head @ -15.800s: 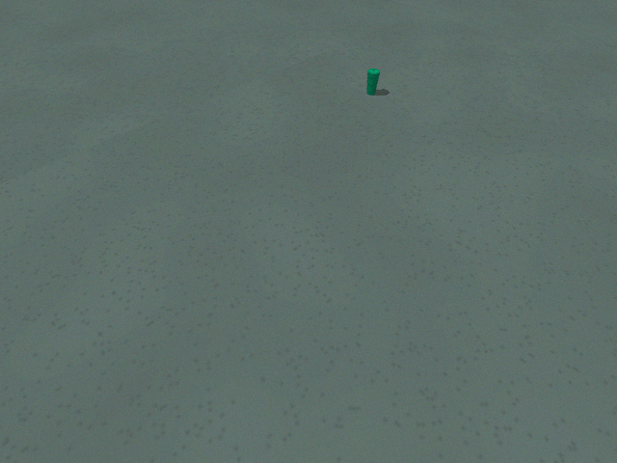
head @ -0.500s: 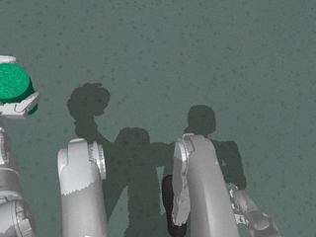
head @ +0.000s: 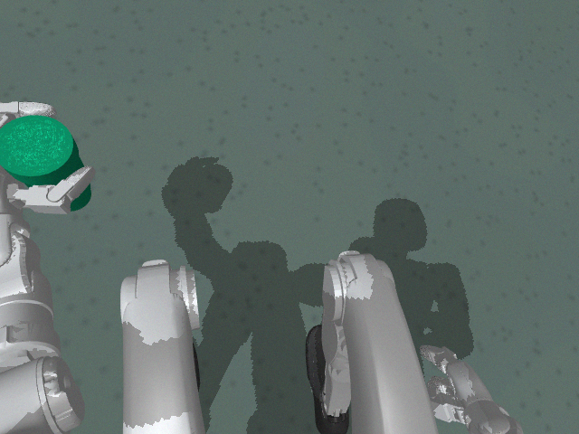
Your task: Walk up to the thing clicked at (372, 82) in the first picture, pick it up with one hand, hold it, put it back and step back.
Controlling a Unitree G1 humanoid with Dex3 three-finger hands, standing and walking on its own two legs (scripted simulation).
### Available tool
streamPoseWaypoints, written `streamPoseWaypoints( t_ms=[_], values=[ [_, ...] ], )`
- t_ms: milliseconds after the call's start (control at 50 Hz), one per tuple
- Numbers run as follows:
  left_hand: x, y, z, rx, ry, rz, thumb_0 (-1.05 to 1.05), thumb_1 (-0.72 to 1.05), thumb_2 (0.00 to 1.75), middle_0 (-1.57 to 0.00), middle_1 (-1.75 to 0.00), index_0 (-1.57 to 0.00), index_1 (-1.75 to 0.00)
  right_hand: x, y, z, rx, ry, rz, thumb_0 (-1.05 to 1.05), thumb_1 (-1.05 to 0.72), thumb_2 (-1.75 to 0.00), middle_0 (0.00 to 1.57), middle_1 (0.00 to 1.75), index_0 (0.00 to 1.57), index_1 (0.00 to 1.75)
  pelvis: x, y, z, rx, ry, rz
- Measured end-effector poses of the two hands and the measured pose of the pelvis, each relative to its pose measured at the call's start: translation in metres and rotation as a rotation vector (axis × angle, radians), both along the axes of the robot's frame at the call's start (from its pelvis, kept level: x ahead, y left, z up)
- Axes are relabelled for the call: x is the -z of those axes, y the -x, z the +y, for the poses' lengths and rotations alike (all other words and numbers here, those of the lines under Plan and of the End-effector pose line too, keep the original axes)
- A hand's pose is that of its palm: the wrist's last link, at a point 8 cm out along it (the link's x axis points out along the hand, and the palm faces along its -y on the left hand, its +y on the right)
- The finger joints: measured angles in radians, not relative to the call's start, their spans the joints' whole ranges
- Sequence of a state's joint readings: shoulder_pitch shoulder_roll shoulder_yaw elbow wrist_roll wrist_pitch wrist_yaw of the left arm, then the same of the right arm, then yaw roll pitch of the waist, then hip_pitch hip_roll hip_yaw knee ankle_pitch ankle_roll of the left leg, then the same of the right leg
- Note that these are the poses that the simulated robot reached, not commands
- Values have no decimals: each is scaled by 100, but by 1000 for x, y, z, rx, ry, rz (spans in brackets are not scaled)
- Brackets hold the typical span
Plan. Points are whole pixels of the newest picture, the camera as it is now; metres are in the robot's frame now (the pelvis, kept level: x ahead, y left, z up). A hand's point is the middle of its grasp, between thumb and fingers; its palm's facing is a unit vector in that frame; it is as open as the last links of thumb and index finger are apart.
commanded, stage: settle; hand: left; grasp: from the side
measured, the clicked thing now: (55, 173) +0.43 +0.29 -0.07
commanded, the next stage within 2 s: lift in 0.42 s
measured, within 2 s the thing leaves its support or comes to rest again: neither
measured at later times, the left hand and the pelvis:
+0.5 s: hand (39, 151) +0.44 +0.29 -0.01, palm faces +0.29 -0.96 -0.07, open 9.7 cm; pelvis +0.00 +0.00 +0.02, yaw +1 degrees
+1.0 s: hand (19, 140) +0.42 +0.28 +0.05, palm faces +0.27 -0.96 -0.05, open 9.7 cm; pelvis +0.00 +0.00 +0.06, yaw +3 degrees
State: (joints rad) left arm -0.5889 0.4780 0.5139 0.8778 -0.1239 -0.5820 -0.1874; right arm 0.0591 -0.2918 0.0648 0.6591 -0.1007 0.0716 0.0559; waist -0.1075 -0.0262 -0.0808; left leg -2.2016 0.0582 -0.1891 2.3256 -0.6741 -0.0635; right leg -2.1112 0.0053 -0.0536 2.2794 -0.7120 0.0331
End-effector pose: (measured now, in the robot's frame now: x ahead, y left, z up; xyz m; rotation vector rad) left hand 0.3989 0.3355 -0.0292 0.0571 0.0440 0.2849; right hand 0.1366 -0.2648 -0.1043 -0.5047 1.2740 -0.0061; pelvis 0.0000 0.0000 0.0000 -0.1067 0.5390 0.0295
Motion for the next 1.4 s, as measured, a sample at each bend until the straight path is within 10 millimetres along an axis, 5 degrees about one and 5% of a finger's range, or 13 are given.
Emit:
streamPoseWaypoints(
  t_ms=[840,1180,1400],
  values=[
    [-49,1,-8,17,6,6,4,-27,100,-79,-97,-73,-94,-23,15,4,65,-38,-4,0,-91,-90,21,30,21,30,-33,1,-1,-20,-25,22],
    [-129,24,-18,13,16,4,3,-28,100,-78,-98,-73,-95,-94,-30,18,74,-75,-153,1,-91,-90,21,30,21,30,-102,-7,1,-34,-28,37],
    [-212,33,-24,1,-8,27,3,-27,100,-78,-98,-72,-96,-163,-61,35,78,-107,-230,1,-91,-89,21,30,21,30,-170,-22,5,-55,-32,2]
  ],
)
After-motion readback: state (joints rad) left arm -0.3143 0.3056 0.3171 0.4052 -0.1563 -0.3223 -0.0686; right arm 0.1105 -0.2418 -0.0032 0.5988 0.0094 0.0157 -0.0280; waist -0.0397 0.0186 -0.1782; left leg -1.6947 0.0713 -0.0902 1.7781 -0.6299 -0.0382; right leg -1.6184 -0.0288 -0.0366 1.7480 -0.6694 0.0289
